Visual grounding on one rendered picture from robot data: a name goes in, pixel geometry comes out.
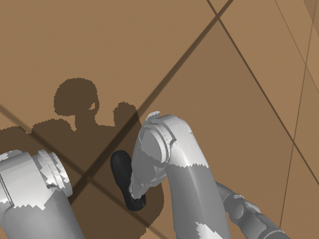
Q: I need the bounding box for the right robot hand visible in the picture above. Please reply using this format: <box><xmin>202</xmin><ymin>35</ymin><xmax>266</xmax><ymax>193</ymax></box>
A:
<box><xmin>215</xmin><ymin>181</ymin><xmax>235</xmax><ymax>203</ymax></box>

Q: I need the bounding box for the right robot foot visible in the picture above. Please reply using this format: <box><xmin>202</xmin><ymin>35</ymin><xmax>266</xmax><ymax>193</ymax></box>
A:
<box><xmin>110</xmin><ymin>150</ymin><xmax>146</xmax><ymax>211</ymax></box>

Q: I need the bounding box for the right robot arm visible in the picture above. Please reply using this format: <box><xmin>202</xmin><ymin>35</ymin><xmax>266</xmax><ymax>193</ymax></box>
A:
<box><xmin>223</xmin><ymin>193</ymin><xmax>290</xmax><ymax>239</ymax></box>

